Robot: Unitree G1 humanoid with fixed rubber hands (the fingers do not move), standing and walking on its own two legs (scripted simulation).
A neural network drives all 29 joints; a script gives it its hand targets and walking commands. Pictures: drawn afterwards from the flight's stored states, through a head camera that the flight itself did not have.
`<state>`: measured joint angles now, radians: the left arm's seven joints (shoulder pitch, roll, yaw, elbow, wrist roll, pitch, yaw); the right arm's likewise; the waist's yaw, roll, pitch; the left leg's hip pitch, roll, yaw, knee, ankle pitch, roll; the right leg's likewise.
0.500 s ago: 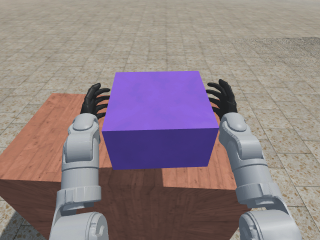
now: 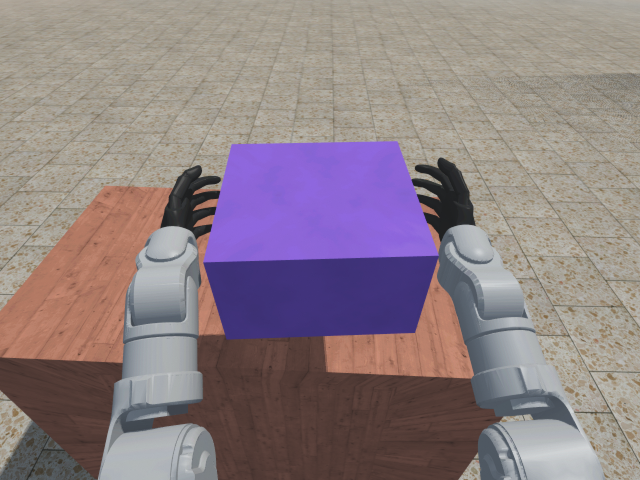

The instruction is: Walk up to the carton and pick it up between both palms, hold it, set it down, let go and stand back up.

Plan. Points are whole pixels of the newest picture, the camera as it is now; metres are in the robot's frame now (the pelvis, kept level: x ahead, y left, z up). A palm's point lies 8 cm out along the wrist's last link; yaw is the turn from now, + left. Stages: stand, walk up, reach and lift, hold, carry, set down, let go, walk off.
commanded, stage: hold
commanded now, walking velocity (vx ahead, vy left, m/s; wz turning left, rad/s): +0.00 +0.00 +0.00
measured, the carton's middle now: (318, 233) +0.40 +0.01 +0.14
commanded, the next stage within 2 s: set down in 0.14 s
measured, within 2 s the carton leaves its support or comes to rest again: neither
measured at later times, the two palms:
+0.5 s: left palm (183, 229) +0.37 +0.17 +0.18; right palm (450, 223) +0.38 -0.16 +0.18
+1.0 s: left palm (200, 239) +0.41 +0.17 +0.13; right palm (439, 230) +0.41 -0.16 +0.14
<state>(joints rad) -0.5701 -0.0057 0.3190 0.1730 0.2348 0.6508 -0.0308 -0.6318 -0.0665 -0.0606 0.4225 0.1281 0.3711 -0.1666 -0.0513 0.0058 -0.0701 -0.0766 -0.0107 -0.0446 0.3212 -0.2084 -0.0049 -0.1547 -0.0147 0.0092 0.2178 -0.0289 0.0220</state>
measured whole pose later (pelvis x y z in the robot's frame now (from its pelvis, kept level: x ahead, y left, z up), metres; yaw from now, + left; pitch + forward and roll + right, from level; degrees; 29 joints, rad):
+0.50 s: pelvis +0.01 +0.00 +0.00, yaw +0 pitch -2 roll +0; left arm -0.57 -0.03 0.38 0.25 0.28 0.47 -0.06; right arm -0.64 -0.01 -0.14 0.56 -0.03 0.12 -0.10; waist -0.05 0.00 -0.07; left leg -0.07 -0.01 -0.04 0.30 -0.21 0.00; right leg -0.15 -0.01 0.01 0.22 -0.04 0.02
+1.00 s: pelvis +0.03 +0.00 +0.00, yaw +0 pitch +0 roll -1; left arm -0.51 -0.06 0.34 0.29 0.29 0.31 -0.02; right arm -0.59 -0.02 -0.15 0.61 -0.04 -0.07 -0.08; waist -0.05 0.00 -0.01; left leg -0.06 0.00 -0.04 0.31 -0.24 0.00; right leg -0.15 -0.01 0.01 0.22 -0.07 0.02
